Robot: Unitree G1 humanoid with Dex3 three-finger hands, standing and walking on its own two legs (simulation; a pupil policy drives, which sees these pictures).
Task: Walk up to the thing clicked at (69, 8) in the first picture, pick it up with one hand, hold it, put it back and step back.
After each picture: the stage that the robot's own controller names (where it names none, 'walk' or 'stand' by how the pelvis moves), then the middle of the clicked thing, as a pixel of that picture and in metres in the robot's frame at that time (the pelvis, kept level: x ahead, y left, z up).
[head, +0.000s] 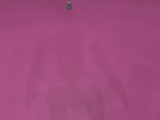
stand; (69, 5) +2.33 +0.16 -0.72
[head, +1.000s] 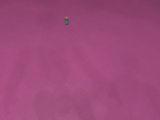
walk; (66, 20) +2.21 +0.14 -0.72
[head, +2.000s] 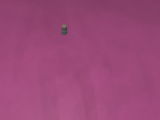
walk; (64, 29) +1.62 +0.14 -0.72
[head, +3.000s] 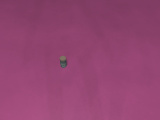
walk; (63, 61) +1.09 +0.17 -0.72
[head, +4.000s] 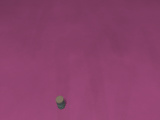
walk; (60, 102) +0.67 +0.22 -0.70
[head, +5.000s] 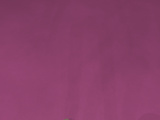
walk; out of the picture +0.42 +0.17 -0.69
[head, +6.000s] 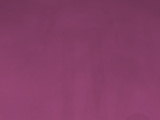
stand; out of the picture +0.34 +0.15 -0.72
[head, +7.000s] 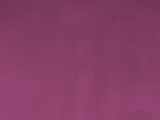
stand; out of the picture +0.34 +0.15 -0.73
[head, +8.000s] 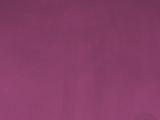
stand; out of the picture +0.34 +0.17 -0.73
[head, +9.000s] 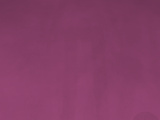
stand; out of the picture +0.34 +0.18 -0.73
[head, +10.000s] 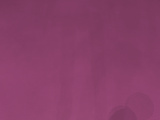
go down; out of the picture +0.35 +0.17 -0.71
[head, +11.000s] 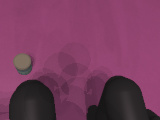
go down; (23, 64) +0.42 +0.21 -0.29
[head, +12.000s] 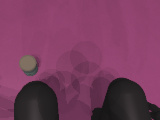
close in; (29, 66) +0.42 +0.20 -0.29
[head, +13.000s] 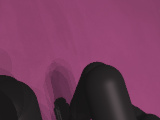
close in; out of the picture +0.42 +0.24 -0.22
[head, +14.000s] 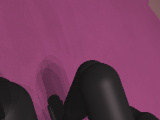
close; out of the picture +0.41 +0.25 -0.22
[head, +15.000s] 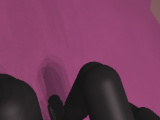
lift; out of the picture +0.38 +0.24 -0.23
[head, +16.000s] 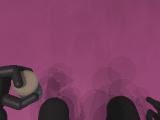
lift; (29, 88) +0.32 +0.19 -0.03
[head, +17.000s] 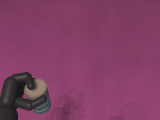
hold; (39, 97) +0.32 +0.16 +0.00
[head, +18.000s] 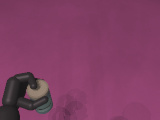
hold; (40, 97) +0.32 +0.16 -0.01
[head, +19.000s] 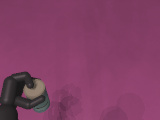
crouch; (38, 96) +0.33 +0.16 -0.03
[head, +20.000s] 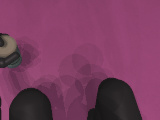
lower; (8, 53) +0.45 +0.20 -0.11
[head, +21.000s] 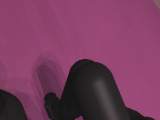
lower; out of the picture +0.43 +0.27 -0.23
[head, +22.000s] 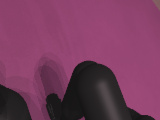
lower; out of the picture +0.42 +0.27 -0.23
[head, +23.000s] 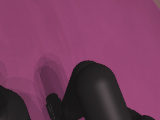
lower; out of the picture +0.42 +0.27 -0.23
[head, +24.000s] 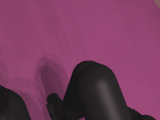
lower; out of the picture +0.42 +0.27 -0.23
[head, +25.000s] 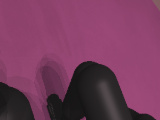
open; out of the picture +0.41 +0.25 -0.23
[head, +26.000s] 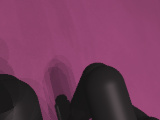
stand; out of the picture +0.41 +0.24 -0.23
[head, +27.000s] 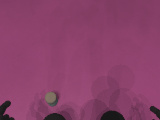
walk; (51, 99) +0.40 +0.17 -0.52
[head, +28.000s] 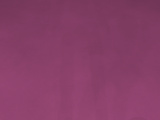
stand; out of the picture +0.36 +0.16 -0.67
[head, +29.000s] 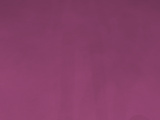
stand; out of the picture +0.36 +0.16 -0.67
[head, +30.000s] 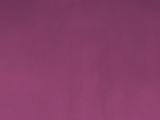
stand; out of the picture +0.39 +0.15 -0.72
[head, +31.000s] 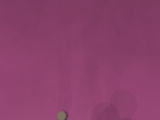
walk; (61, 117) +0.40 +0.12 -0.70
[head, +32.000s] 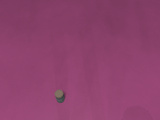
walk; (59, 96) +0.58 +0.19 -0.69
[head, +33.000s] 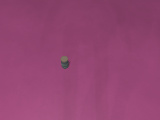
walk; (64, 62) +0.90 +0.17 -0.69
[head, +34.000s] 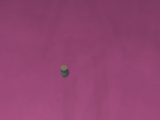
stand; (64, 71) +0.95 +0.17 -0.71
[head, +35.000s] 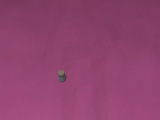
stand; (61, 76) +0.96 +0.20 -0.73
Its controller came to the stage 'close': yes
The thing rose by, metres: 0.72
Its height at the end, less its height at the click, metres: +0.00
